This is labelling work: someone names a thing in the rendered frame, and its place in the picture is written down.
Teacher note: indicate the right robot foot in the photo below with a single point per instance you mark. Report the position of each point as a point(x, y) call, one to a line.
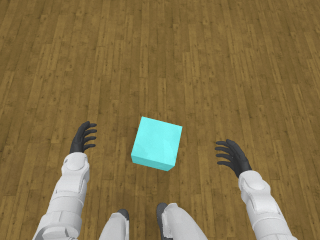
point(159, 211)

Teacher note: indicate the carton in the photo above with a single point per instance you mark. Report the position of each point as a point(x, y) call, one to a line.
point(156, 144)

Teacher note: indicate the right robot hand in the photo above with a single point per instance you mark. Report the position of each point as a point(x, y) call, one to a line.
point(238, 161)

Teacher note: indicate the left robot hand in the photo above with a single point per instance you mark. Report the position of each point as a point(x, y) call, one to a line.
point(79, 140)

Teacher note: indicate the robot right thigh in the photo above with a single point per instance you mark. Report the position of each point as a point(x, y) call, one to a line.
point(178, 223)

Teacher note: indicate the robot left forearm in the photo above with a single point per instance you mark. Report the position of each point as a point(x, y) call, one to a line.
point(63, 216)

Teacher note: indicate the robot right forearm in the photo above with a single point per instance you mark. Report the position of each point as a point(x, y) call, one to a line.
point(266, 218)

